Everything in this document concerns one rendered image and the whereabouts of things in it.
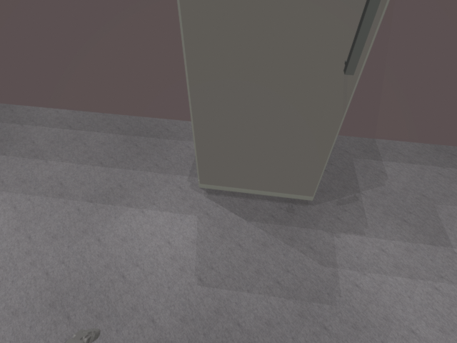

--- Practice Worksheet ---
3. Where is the robot left hand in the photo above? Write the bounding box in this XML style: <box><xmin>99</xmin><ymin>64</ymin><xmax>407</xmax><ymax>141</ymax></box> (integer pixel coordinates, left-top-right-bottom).
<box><xmin>65</xmin><ymin>328</ymin><xmax>101</xmax><ymax>343</ymax></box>

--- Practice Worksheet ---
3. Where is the fridge door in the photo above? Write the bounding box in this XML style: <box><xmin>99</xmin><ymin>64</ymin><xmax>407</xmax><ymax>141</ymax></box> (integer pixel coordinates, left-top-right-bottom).
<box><xmin>179</xmin><ymin>0</ymin><xmax>388</xmax><ymax>197</ymax></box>

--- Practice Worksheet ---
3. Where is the handle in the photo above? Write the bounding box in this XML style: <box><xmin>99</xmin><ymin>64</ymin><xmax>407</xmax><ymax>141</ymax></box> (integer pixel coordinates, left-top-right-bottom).
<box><xmin>343</xmin><ymin>0</ymin><xmax>381</xmax><ymax>75</ymax></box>

